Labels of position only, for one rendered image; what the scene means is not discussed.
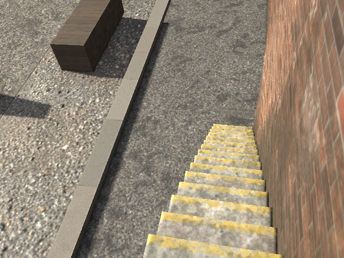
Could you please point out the stairs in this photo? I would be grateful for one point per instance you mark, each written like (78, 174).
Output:
(221, 210)

